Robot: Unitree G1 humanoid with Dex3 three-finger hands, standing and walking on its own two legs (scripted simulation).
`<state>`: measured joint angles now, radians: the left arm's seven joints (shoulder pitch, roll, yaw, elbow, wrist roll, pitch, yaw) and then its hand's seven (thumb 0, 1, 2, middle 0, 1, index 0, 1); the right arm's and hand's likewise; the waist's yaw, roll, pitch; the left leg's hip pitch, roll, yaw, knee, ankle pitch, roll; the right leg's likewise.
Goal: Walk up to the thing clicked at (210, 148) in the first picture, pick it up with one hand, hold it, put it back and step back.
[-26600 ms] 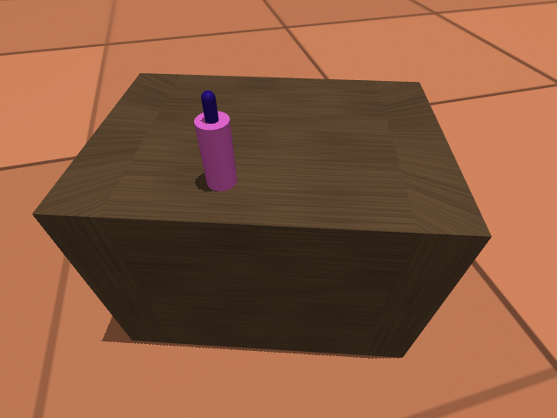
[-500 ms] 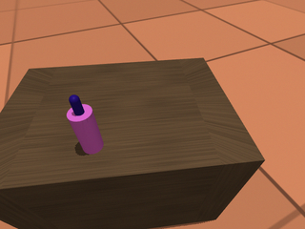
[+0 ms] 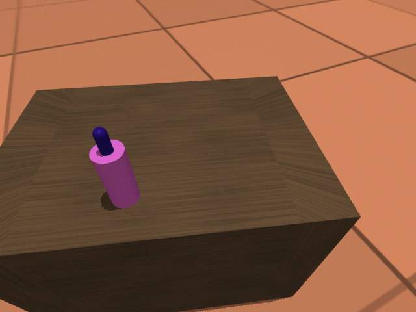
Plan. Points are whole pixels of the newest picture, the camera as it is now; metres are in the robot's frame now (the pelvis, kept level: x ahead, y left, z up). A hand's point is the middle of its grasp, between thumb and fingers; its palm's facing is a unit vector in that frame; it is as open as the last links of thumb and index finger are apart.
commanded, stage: stand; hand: left
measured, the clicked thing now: (113, 167) +0.45 +0.22 +0.03
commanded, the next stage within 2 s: step back in 1.90 s
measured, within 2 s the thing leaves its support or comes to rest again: neither
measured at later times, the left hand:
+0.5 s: hand out of the picture +0.08 +0.25 -0.16, palm faces -0.04 -0.94 -0.35, open 7.4 cm
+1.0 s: hand out of the picture +0.08 +0.25 -0.16, palm faces -0.04 -0.94 -0.34, open 7.4 cm
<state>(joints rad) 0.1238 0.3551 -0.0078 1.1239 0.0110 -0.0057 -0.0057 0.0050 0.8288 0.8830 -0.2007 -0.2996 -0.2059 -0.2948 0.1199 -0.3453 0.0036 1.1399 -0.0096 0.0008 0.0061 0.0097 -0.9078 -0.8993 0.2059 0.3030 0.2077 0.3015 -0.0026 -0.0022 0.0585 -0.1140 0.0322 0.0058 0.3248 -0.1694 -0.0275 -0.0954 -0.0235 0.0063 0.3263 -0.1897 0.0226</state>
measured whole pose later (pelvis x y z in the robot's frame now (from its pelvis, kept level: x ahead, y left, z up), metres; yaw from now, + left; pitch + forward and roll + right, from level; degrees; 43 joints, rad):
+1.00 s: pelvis +0.01 +0.00 +0.00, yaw +0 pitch -2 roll +0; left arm 0.12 0.36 0.00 1.11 0.01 -0.01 -0.01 0.01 0.90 0.90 -0.20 -0.30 -0.21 -0.30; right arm 0.11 -0.34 0.00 1.13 -0.01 0.00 0.01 0.01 -0.91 -0.90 0.21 0.30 0.21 0.30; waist 0.00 0.00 0.06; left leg -0.10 0.04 0.01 0.32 -0.18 -0.03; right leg -0.09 -0.02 0.01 0.32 -0.20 0.02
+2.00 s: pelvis +0.00 +0.00 +0.00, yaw +0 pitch -2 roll +0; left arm 0.10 0.37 0.03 1.06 -0.01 0.01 0.00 0.01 0.90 0.90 -0.20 -0.30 -0.21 -0.30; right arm 0.08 -0.36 -0.02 1.08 0.01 0.02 0.01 0.01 -0.91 -0.90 0.21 0.30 0.21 0.30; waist 0.00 0.00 0.12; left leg -0.17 0.04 0.01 0.42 -0.21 -0.03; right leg -0.15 -0.01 0.01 0.41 -0.22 0.01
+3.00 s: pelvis -0.22 +0.02 -0.02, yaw -1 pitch -1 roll +1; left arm 0.12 0.36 0.07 0.78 0.04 0.05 0.00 0.01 0.90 0.90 -0.20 -0.30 -0.21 -0.30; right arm 0.20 -0.42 -0.04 0.89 0.00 0.04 -0.03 0.01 -0.91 -0.90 0.21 0.30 0.21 0.30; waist 0.01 0.03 0.16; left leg -0.36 -0.07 -0.11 0.97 -0.51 -0.02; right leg -0.34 -0.01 -0.02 0.58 -0.22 -0.03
